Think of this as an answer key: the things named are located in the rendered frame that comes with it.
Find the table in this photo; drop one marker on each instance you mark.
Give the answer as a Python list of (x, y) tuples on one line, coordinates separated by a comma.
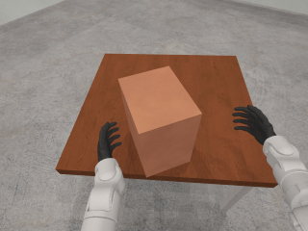
[(221, 155)]

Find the right robot forearm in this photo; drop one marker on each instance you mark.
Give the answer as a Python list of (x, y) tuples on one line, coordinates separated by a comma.
[(289, 172)]

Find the robot right upper arm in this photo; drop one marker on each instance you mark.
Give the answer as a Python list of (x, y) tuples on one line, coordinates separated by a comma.
[(299, 218)]

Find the carton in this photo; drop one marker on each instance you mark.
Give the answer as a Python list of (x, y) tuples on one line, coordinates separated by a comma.
[(162, 118)]

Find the robot left hand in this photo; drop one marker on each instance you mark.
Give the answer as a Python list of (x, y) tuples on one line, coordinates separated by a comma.
[(104, 147)]

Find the left robot forearm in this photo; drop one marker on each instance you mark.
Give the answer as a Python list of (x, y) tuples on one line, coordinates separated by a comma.
[(104, 201)]

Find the robot right hand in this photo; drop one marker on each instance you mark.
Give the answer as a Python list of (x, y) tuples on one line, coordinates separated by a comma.
[(257, 123)]

